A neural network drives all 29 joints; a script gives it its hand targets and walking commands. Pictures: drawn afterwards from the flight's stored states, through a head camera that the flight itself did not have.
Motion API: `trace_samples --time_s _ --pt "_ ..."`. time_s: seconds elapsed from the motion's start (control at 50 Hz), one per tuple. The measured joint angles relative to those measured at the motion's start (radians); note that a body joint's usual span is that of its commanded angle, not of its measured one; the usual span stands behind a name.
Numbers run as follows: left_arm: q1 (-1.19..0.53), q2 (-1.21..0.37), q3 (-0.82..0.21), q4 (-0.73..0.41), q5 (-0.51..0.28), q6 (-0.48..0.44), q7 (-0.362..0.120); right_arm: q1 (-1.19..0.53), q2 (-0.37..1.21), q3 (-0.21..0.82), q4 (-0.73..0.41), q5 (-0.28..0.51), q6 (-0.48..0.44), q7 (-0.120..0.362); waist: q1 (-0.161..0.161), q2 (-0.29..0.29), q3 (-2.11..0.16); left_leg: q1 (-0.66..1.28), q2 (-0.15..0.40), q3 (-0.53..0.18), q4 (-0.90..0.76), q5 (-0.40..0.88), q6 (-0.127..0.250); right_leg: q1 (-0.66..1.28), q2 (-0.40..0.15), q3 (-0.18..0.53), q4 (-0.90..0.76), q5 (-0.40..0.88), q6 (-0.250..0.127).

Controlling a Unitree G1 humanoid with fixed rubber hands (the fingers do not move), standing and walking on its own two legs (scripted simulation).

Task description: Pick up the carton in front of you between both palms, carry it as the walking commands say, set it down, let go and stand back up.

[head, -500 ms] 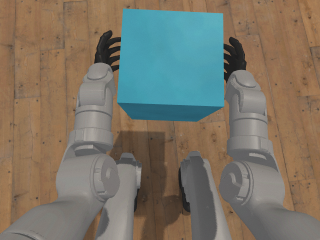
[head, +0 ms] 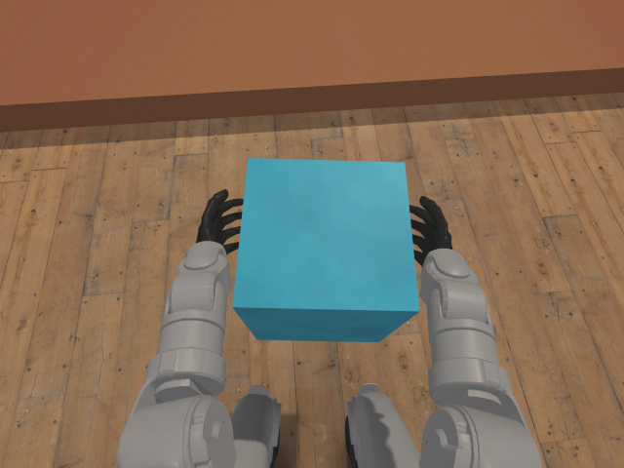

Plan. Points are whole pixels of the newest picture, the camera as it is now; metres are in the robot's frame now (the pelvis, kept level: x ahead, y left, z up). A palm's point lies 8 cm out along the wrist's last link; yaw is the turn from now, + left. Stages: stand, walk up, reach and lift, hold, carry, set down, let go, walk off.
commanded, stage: reach and lift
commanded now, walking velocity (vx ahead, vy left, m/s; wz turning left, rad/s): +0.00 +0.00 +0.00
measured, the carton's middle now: (321, 262) +0.40 -0.01 -0.10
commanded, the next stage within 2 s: hold in 1.50 s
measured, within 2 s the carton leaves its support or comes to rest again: neither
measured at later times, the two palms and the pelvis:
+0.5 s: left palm (164, 236) +0.34 +0.14 +0.12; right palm (480, 239) +0.33 -0.15 +0.12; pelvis +0.04 +0.00 +0.10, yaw +0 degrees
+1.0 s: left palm (158, 233) +0.33 +0.14 +0.13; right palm (488, 236) +0.33 -0.15 +0.13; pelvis +0.03 +0.00 +0.10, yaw +0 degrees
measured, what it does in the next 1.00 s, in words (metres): rises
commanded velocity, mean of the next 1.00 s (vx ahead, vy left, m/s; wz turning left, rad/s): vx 0.00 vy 0.00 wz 0.00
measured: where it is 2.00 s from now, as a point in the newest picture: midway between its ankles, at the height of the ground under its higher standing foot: outside the picture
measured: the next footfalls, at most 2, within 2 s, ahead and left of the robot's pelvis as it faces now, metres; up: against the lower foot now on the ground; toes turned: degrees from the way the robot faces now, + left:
none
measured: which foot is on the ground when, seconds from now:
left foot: down 0.00-1.00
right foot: down 0.00-1.00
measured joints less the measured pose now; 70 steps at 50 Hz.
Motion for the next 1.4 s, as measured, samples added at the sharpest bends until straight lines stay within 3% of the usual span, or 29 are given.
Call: trace_samples --time_s 0.28,0.56,0.88,1.4 --pt "0.217 -0.036 -0.06 -0.086 0.01 0.04 -0.013 0.211 0.037 0.067 -0.077 -0.006 0.038 0.006 0.009 -0.006 0.061 0.502 0.016 -0.004 -0.366 0.095 0.007 0.501 -0.008 0.003 -0.364 0.095 -0.009" --pt "0.318 -0.031 -0.13 -0.182 0.04 0.191 -0.031 0.307 0.039 0.145 -0.162 -0.025 0.183 0.01 0.016 -0.016 0.144 0.948 0.028 -0.008 -0.656 0.189 0.009 0.946 -0.016 0.003 -0.655 0.188 -0.013" --pt "0.262 -0.048 -0.082 -0.187 0.078 0.218 -0.052 0.251 0.055 0.101 -0.167 -0.061 0.211 0.028 0.015 -0.015 0.234 1.01 0.029 -0.007 -0.673 0.204 0.009 1.009 -0.015 0.005 -0.672 0.205 -0.014" --pt "0.346 -0.025 -0.182 -0.287 0.047 0.291 -0.042 0.339 0.032 0.197 -0.27 -0.03 0.281 0.016 0.019 -0.015 0.225 1.107 0.033 -0.005 -0.767 0.22 0.011 1.105 -0.018 0.008 -0.765 0.22 -0.014"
